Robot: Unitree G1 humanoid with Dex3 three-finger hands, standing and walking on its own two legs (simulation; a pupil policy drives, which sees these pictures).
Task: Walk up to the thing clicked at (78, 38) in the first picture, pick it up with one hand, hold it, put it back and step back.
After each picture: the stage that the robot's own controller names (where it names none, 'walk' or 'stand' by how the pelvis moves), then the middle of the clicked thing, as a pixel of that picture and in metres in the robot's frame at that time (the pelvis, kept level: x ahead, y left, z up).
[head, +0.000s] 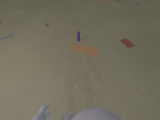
stand; (78, 36) +1.76 +0.32 -0.66
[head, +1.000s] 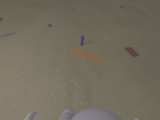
walk; (82, 40) +1.65 +0.18 -0.64
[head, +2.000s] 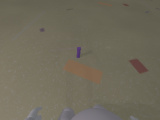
walk; (78, 52) +1.15 +0.18 -0.65
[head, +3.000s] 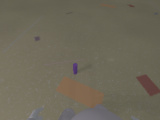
walk; (75, 69) +0.76 +0.20 -0.65
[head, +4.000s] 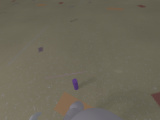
walk; (75, 84) +0.52 +0.24 -0.63
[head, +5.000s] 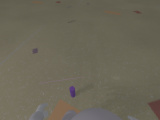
stand; (72, 92) +0.42 +0.20 -0.65
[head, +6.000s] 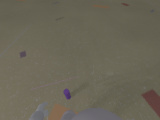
stand; (67, 94) +0.35 +0.25 -0.64
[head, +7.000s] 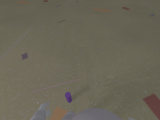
stand; (68, 97) +0.33 +0.23 -0.66
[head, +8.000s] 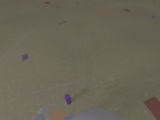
stand; (68, 99) +0.32 +0.23 -0.66
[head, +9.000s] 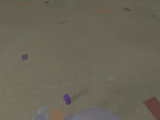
stand; (67, 99) +0.31 +0.25 -0.66
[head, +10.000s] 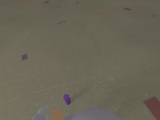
stand; (67, 99) +0.31 +0.25 -0.66
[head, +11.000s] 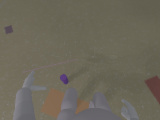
go down; (64, 79) +0.35 +0.24 -0.51
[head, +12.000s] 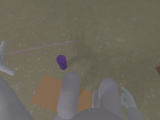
go down; (62, 63) +0.40 +0.26 -0.27
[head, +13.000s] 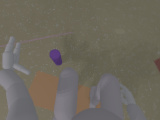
close in; (57, 58) +0.39 +0.27 -0.23
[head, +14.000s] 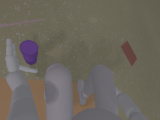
close; (30, 55) +0.38 +0.30 -0.15
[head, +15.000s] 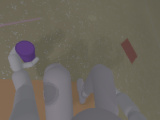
lift; (28, 55) +0.37 +0.31 -0.15
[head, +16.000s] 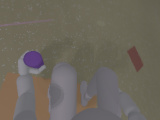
lift; (36, 62) +0.31 +0.30 -0.14
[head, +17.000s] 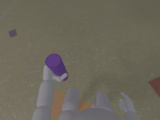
lift; (59, 70) +0.31 +0.20 +0.04
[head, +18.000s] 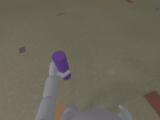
hold; (63, 68) +0.34 +0.18 +0.05
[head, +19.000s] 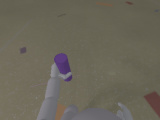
hold; (64, 69) +0.33 +0.18 +0.04
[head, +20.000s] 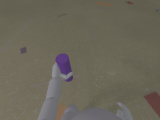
crouch; (66, 69) +0.33 +0.17 +0.04
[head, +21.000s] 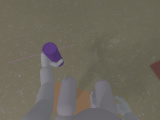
crouch; (55, 57) +0.40 +0.23 -0.05
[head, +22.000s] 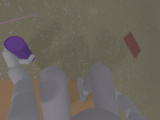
lower; (23, 52) +0.40 +0.30 -0.16
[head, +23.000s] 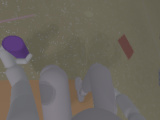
lower; (20, 52) +0.39 +0.32 -0.15
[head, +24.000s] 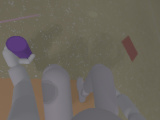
lower; (23, 52) +0.38 +0.32 -0.16
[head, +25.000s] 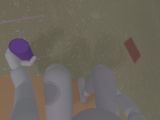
lower; (25, 54) +0.37 +0.32 -0.16
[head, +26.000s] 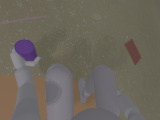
loosen; (29, 54) +0.36 +0.31 -0.16
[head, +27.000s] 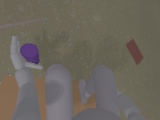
withdraw; (32, 56) +0.36 +0.30 -0.16
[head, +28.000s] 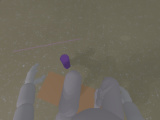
walk; (66, 62) +0.41 +0.24 -0.29
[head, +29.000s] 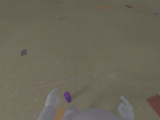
stand; (68, 97) +0.32 +0.22 -0.59
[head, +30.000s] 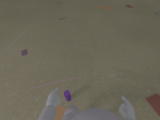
stand; (67, 96) +0.34 +0.23 -0.60
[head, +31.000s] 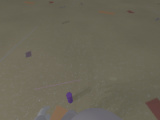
stand; (69, 98) +0.34 +0.21 -0.65
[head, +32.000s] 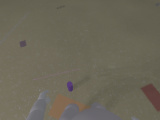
walk; (70, 86) +0.38 +0.18 -0.63
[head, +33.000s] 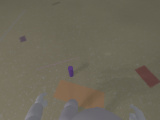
walk; (71, 71) +0.59 +0.24 -0.63
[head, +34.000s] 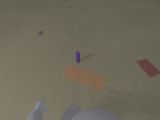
walk; (78, 57) +0.95 +0.25 -0.63
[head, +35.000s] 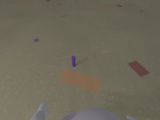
stand; (73, 61) +0.98 +0.30 -0.65
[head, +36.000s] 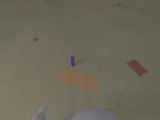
stand; (72, 61) +0.98 +0.31 -0.66
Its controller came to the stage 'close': yes
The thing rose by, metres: 0.68
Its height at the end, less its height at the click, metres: +0.00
